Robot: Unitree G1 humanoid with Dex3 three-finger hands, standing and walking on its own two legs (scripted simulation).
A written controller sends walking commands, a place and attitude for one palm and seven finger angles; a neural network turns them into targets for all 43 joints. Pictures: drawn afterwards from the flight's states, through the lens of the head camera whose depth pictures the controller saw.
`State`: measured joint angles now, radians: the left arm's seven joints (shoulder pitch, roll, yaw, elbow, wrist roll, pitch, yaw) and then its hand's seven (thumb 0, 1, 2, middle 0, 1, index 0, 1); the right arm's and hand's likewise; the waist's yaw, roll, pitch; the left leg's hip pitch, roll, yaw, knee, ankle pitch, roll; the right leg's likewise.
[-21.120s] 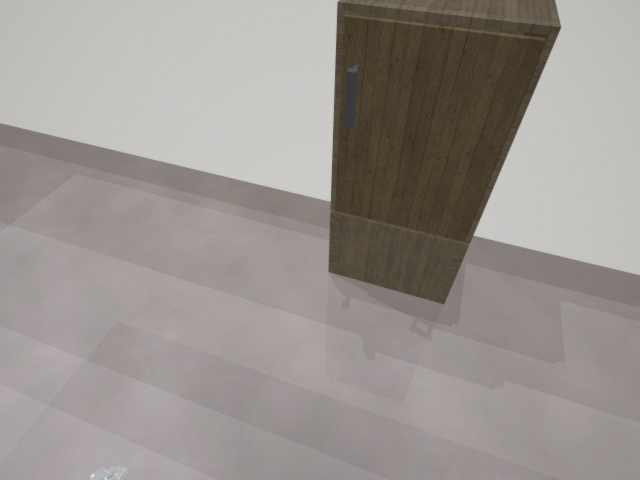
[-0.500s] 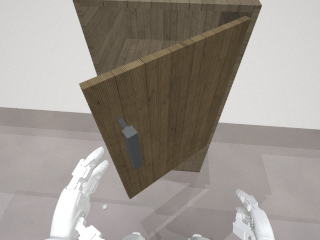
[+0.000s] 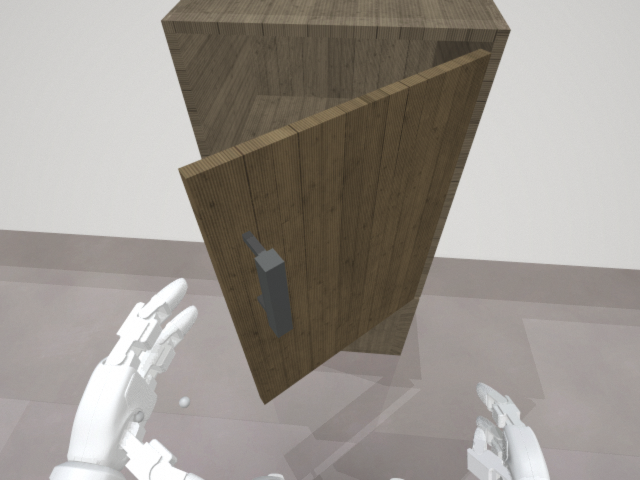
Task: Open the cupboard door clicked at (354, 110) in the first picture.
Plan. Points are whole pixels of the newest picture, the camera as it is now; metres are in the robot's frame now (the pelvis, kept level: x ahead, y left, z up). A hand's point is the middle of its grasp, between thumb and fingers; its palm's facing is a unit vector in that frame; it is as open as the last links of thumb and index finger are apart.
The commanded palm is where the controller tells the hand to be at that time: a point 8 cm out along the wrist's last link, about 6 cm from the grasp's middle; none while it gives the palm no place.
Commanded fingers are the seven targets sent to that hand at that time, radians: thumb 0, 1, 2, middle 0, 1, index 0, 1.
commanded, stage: draw the hand back to the body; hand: left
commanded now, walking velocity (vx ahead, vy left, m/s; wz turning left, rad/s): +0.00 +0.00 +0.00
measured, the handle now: (266, 285) +0.33 +0.09 +0.09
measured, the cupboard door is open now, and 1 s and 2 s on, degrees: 41 41 41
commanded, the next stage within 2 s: step back with the hand held close in 1.36 s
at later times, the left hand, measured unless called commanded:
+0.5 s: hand (99, 369) +0.19 +0.21 +0.15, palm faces +0.22 -0.92 -0.33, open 14.7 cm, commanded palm +0.16 +0.26 +0.18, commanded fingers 0.00 0.09 0.56 -0.17 -0.30 -0.17 -0.30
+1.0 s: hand (7, 288) +0.23 +0.27 +0.22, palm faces +0.43 -0.80 -0.41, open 8.9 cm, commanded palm +0.18 +0.31 +0.24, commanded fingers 0.00 0.90 0.90 -0.20 -0.30 -0.20 -0.30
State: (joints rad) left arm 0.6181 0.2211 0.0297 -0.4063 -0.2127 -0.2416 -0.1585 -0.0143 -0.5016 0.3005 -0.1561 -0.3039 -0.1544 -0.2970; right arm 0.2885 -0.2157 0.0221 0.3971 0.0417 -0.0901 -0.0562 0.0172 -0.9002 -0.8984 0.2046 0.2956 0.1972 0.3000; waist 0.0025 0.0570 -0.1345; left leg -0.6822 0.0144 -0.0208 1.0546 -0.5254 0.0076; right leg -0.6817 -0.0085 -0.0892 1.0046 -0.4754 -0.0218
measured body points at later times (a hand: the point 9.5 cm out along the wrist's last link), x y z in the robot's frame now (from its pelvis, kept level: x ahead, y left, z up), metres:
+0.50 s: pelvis +0.02 +0.01 +0.04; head +0.01 +0.00 +0.49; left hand +0.18 +0.26 +0.17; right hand +0.20 -0.21 -0.02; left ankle +0.00 +0.11 -0.67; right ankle +0.02 -0.11 -0.67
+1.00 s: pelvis +0.04 +0.01 +0.07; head +0.02 -0.01 +0.52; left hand +0.20 +0.31 +0.24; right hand +0.22 -0.21 -0.01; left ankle +0.00 +0.11 -0.67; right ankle +0.02 -0.11 -0.67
